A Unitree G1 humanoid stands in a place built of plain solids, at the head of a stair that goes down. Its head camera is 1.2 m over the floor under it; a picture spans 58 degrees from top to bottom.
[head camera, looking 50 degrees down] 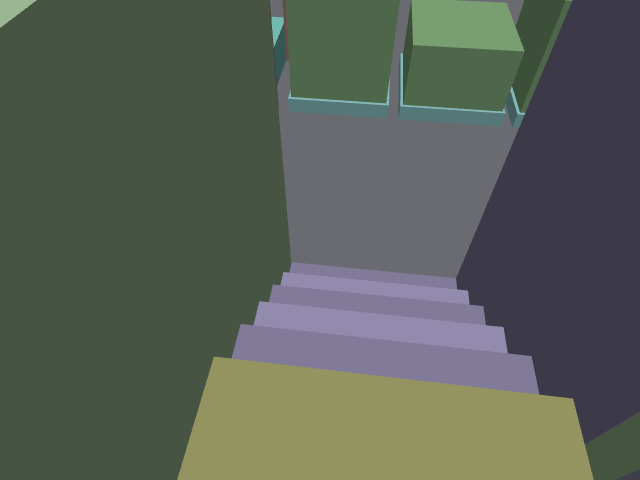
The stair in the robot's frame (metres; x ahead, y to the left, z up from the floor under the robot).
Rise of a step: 0.20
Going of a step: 0.22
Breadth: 1.02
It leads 7 degrees to the right of straight ahead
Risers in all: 6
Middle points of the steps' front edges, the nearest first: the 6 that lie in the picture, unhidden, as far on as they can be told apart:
0.50 -0.19 0.00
0.71 -0.22 -0.19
0.93 -0.25 -0.39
1.15 -0.27 -0.59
1.37 -0.30 -0.78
1.59 -0.33 -0.98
